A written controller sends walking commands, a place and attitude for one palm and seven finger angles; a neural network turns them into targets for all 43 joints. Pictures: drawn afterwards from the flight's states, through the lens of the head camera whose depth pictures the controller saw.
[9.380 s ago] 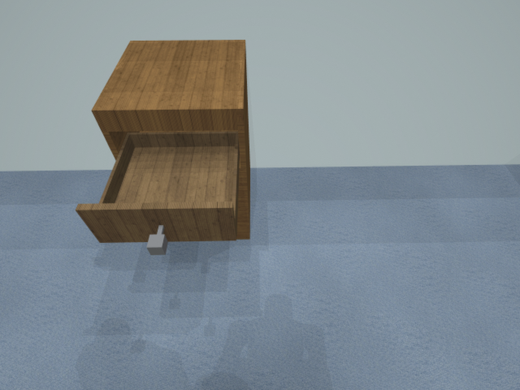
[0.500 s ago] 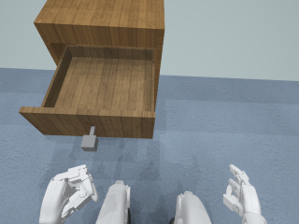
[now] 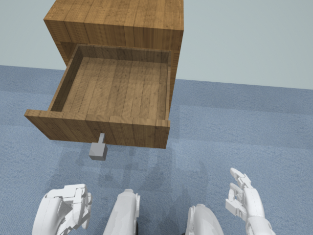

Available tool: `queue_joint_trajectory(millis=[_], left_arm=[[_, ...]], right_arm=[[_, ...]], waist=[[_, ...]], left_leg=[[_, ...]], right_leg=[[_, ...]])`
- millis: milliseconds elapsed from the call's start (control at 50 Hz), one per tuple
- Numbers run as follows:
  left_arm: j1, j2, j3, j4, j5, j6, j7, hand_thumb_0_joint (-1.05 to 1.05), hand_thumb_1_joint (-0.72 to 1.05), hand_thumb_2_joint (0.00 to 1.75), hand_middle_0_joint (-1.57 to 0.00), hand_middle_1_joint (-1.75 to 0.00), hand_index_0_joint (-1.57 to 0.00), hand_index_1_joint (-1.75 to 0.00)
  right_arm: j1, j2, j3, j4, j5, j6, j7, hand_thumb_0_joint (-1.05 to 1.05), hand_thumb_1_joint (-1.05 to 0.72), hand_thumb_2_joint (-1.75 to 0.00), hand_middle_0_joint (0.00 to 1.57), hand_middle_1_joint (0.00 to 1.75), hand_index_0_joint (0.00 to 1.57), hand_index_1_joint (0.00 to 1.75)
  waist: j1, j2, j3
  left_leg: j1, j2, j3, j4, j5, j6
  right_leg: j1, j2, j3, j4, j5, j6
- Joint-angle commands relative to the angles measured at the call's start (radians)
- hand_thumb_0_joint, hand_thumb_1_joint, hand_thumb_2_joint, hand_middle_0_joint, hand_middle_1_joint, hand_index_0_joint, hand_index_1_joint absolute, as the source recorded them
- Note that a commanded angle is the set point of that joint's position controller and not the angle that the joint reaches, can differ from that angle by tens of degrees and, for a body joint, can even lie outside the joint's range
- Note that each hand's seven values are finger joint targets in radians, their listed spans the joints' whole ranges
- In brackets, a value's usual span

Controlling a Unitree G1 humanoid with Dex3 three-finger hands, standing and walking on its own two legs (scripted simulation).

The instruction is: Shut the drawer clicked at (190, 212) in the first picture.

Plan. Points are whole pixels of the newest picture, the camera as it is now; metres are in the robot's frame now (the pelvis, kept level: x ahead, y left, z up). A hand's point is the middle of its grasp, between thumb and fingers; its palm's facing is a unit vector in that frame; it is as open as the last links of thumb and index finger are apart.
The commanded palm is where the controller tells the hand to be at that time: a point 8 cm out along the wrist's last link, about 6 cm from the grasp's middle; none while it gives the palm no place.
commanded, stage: raise the hand and make a fist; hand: left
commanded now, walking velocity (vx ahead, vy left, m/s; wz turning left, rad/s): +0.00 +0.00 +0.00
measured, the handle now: (100, 145) +0.34 +0.21 -0.06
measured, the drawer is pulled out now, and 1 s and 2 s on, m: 0.30 0.30 0.30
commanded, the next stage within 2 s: bring the fist close to the handle in 0.26 s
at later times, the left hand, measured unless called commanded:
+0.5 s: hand (91, 211) +0.17 +0.16 +0.03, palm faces +0.01 -1.00 -0.05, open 3.3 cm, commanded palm +0.14 +0.22 +0.03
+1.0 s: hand (99, 194) +0.21 +0.16 -0.02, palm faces -0.01 -1.00 -0.03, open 3.3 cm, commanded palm +0.19 +0.22 -0.02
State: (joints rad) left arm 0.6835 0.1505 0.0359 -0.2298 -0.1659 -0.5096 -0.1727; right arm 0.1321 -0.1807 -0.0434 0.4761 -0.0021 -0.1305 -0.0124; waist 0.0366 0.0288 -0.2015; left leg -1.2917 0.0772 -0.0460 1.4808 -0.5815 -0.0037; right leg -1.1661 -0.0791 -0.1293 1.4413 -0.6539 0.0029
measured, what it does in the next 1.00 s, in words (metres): stands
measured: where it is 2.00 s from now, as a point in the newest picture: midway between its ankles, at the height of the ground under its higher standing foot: outside the picture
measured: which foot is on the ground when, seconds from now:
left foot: down 0.00-1.00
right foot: down 0.00-1.00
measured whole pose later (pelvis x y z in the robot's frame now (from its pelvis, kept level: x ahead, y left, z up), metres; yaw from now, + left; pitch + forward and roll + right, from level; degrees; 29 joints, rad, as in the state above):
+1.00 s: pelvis -0.01 +0.00 -0.04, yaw -1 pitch +27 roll -4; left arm 0.44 0.17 0.09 -0.03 -0.19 -0.55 -0.19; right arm 0.10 -0.20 -0.04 0.54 -0.01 -0.14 -0.02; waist 0.00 0.02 -0.22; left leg -1.49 0.08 -0.05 1.62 -0.61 -0.01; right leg -1.37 -0.07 -0.11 1.60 -0.68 0.00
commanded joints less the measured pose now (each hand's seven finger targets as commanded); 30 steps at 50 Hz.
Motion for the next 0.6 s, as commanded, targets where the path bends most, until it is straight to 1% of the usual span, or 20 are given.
queue_joint_trajectory(millis=[0, 20, 40, 80, 100, 120, 140, 160, 220, 240, 280, 300, 320, 340, 380, 420, 440, 460, 560, 580], left_arm=[[0.052, 0.079, 0.027, -0.156, -0.003, -0.047, -0.030, 0.00, 0.90, 0.90, -1.40, -1.60, -1.40, -1.60], [0.051, 0.084, 0.040, -0.167, -0.010, -0.046, -0.034, 0.00, 0.90, 0.90, -1.40, -1.60, -1.40, -1.60], [0.068, 0.102, 0.071, -0.162, -0.017, -0.040, -0.035, 0.00, 0.90, 0.90, -1.40, -1.60, -1.40, -1.60], [0.085, 0.093, 0.085, -0.176, -0.030, -0.037, -0.032, 0.00, 0.90, 0.90, -1.40, -1.60, -1.40, -1.60], [0.085, 0.113, 0.113, -0.175, -0.033, -0.034, -0.023, 0.00, 0.90, 0.90, -1.40, -1.60, -1.40, -1.60], [0.092, 0.087, 0.093, -0.192, -0.041, -0.035, -0.023, 0.00, 0.90, 0.90, -1.40, -1.60, -1.40, -1.60], [0.094, 0.109, 0.124, -0.197, -0.049, -0.036, -0.016, 0.00, 0.90, 0.90, -1.40, -1.60, -1.40, -1.60], [0.097, 0.085, 0.095, -0.205, -0.048, -0.039, -0.017, 0.00, 0.90, 0.90, -1.40, -1.60, -1.40, -1.60], [0.072, 0.069, 0.063, -0.190, -0.047, -0.044, -0.020, 0.00, 0.90, 0.90, -1.40, -1.60, -1.40, -1.60], [0.075, 0.083, 0.077, -0.168, -0.048, -0.042, -0.023, 0.00, 0.90, 0.90, -1.40, -1.60, -1.40, -1.60], [0.034, 0.096, 0.077, -0.146, -0.044, -0.043, -0.033, 0.00, 0.90, 0.90, -1.40, -1.60, -1.40, -1.60], [0.039, 0.108, 0.092, -0.114, -0.039, -0.039, -0.035, 0.00, 0.90, 0.90, -1.40, -1.60, -1.40, -1.60], [0.032, 0.098, 0.086, -0.116, -0.041, -0.044, -0.040, 0.00, 0.90, 0.90, -1.40, -1.60, -1.40, -1.60], [0.046, 0.109, 0.105, -0.107, -0.046, -0.044, -0.044, 0.00, 0.90, 0.90, -1.40, -1.60, -1.40, -1.60], [0.023, 0.108, 0.124, -0.068, -0.051, -0.051, -0.047, 0.00, 0.90, 0.90, -1.40, -1.60, -1.40, -1.60], [-0.019, 0.098, 0.119, -0.055, -0.055, -0.065, -0.044, 0.00, 0.90, 0.90, -1.40, -1.60, -1.40, -1.60], [-0.029, 0.112, 0.142, -0.050, -0.058, -0.076, -0.040, 0.00, 0.90, 0.90, -1.40, -1.60, -1.40, -1.60], [-0.047, 0.100, 0.126, -0.056, -0.060, -0.089, -0.041, 0.00, 0.90, 0.90, -1.40, -1.60, -1.40, -1.60], [-0.113, 0.121, 0.134, -0.031, -0.063, -0.119, -0.052, 0.00, 0.90, 0.90, -1.40, -1.60, -1.40, -1.60], [-0.106, 0.125, 0.142, -0.022, -0.063, -0.119, -0.056, 0.00, 0.90, 0.90, -1.40, -1.60, -1.40, -1.60]], right_arm=[[-0.050, -0.140, -0.054, -0.164, 0.010, -0.058, -0.024, 0.00, -0.90, -0.90, 0.20, 0.30, 0.20, 0.30], [-0.045, -0.141, -0.055, -0.167, 0.012, -0.058, -0.026, 0.00, -0.90, -0.90, 0.20, 0.30, 0.20, 0.30], [-0.043, -0.139, -0.057, -0.169, 0.014, -0.054, -0.029, 0.00, -0.90, -0.90, 0.20, 0.30, 0.20, 0.30], [-0.044, -0.132, -0.059, -0.177, 0.017, -0.052, -0.033, 0.00, -0.90, -0.90, 0.20, 0.30, 0.20, 0.30], [-0.050, -0.128, -0.061, -0.170, 0.019, -0.051, -0.036, 0.00, -0.90, -0.90, 0.20, 0.30, 0.20, 0.30], [-0.044, -0.126, -0.057, -0.177, 0.017, -0.053, -0.032, 0.00, -0.90, -0.90, 0.20, 0.30, 0.20, 0.30], [-0.042, -0.124, -0.062, -0.172, 0.020, -0.053, -0.034, 0.00, -0.90, -0.90, 0.20, 0.30, 0.20, 0.30], [-0.041, -0.124, -0.058, -0.173, 0.019, -0.057, -0.032, 0.00, -0.90, -0.90, 0.20, 0.30, 0.20, 0.30], [-0.036, -0.127, -0.057, -0.162, 0.019, -0.066, -0.032, 0.00, -0.90, -0.90, 0.20, 0.30, 0.20, 0.30], [-0.040, -0.128, -0.058, -0.156, 0.020, -0.065, -0.033, 0.00, -0.90, -0.90, 0.20, 0.30, 0.20, 0.30], [-0.038, -0.132, -0.054, -0.150, 0.023, -0.067, -0.039, 0.00, -0.90, -0.90, 0.20, 0.30, 0.20, 0.30], [-0.048, -0.132, -0.056, -0.144, 0.024, -0.064, -0.044, 0.00, -0.90, -0.90, 0.20, 0.30, 0.20, 0.30], [-0.044, -0.135, -0.055, -0.147, 0.024, -0.068, -0.046, 0.00, -0.90, -0.90, 0.20, 0.30, 0.20, 0.30], [-0.042, -0.132, -0.057, -0.146, 0.024, -0.066, -0.046, 0.00, -0.90, -0.90, 0.20, 0.30, 0.20, 0.30], [-0.044, -0.134, -0.057, -0.139, 0.023, -0.068, -0.050, 0.00, -0.90, -0.90, 0.20, 0.30, 0.20, 0.30], [-0.048, -0.133, -0.052, -0.134, 0.020, -0.073, -0.050, 0.00, -0.90, -0.90, 0.20, 0.30, 0.20, 0.30], [-0.047, -0.132, -0.055, -0.128, 0.020, -0.076, -0.050, 0.00, -0.90, -0.90, 0.20, 0.30, 0.20, 0.30], [-0.045, -0.135, -0.052, -0.127, 0.018, -0.083, -0.050, 0.00, -0.90, -0.90, 0.20, 0.30, 0.20, 0.30], [-0.040, -0.142, -0.050, -0.109, 0.012, -0.092, -0.047, 0.00, -0.90, -0.90, 0.20, 0.30, 0.20, 0.30], [-0.042, -0.144, -0.053, -0.106, 0.012, -0.092, -0.048, 0.00, -0.90, -0.90, 0.20, 0.30, 0.20, 0.30]], waist=[[-0.037, -0.018, -0.220], [-0.035, -0.013, -0.234], [-0.024, -0.018, -0.246], [-0.013, -0.018, -0.258], [0.001, -0.009, -0.275], [-0.003, 0.020, -0.275], [0.004, 0.009, -0.284], [-0.001, 0.030, -0.279], [-0.029, 0.007, -0.256], [-0.029, 0.009, -0.235], [-0.046, -0.014, -0.201], [-0.046, -0.042, -0.186], [-0.045, -0.028, -0.189], [-0.039, -0.023, -0.199], [-0.041, -0.041, -0.188], [-0.042, -0.019, -0.190], [-0.037, -0.012, -0.198], [-0.040, -0.005, -0.206], [-0.047, 0.014, -0.242], [-0.042, 0.020, -0.249]], left_leg=[[0.222, -0.063, -0.015, -0.210, 0.160, 0.036], [0.222, -0.066, -0.011, -0.207, 0.153, 0.035], [0.219, -0.066, -0.009, -0.211, 0.153, 0.033], [0.226, -0.069, -0.001, -0.212, 0.160, 0.033], [0.235, -0.067, -0.002, -0.213, 0.176, 0.033], [0.241, -0.072, 0.003, -0.218, 0.177, 0.033], [0.245, -0.068, 0.003, -0.217, 0.185, 0.032], [0.251, -0.070, 0.007, -0.219, 0.185, 0.033], [0.240, -0.067, 0.002, -0.207, 0.173, 0.038], [0.216, -0.067, 0.004, -0.204, 0.155, 0.035], [0.187, -0.067, 0.004, -0.193, 0.128, 0.036], [0.171, -0.064, 0.002, -0.190, 0.113, 0.037], [0.178, -0.065, 0.004, -0.189, 0.113, 0.036], [0.176, -0.066, 0.007, -0.191, 0.110, 0.035], [0.161, -0.066, 0.010, -0.177, 0.110, 0.033], [0.148, -0.068, 0.009, -0.165, 0.108, 0.033], [0.151, -0.067, 0.011, -0.160, 0.104, 0.032], [0.152, -0.067, 0.010, -0.155, 0.106, 0.032], [0.134, -0.064, 0.010, -0.125, 0.117, 0.033], [0.134, -0.063, 0.013, -0.120, 0.127, 0.033]], right_leg=[[0.090, 0.089, 0.041, -0.203, 0.149, -0.032], [0.095, 0.087, 0.047, -0.205, 0.139, -0.032], [0.109, 0.087, 0.049, -0.207, 0.135, -0.033], [0.128, 0.086, 0.058, -0.218, 0.138, -0.032], [0.135, 0.088, 0.057, -0.211, 0.151, -0.033], [0.139, 0.085, 0.056, -0.217, 0.149, -0.034], [0.145, 0.085, 0.058, -0.218, 0.155, -0.033], [0.142, 0.085, 0.058, -0.220, 0.154, -0.034], [0.122, 0.086, 0.059, -0.233, 0.141, -0.029], [0.125, 0.084, 0.071, -0.245, 0.116, -0.030], [0.117, 0.083, 0.084, -0.258, 0.082, -0.029], [0.109, 0.086, 0.088, -0.265, 0.062, -0.028], [0.109, 0.084, 0.090, -0.261, 0.063, -0.028], [0.115, 0.082, 0.091, -0.265, 0.057, -0.029], [0.107, 0.083, 0.095, -0.261, 0.057, -0.028], [0.092, 0.083, 0.098, -0.246, 0.053, -0.030], [0.079, 0.084, 0.097, -0.240, 0.048, -0.030], [0.072, 0.084, 0.097, -0.232, 0.050, -0.030], [0.053, 0.084, 0.107, -0.208, 0.065, -0.033], [0.055, 0.083, 0.111, -0.205, 0.075, -0.034]])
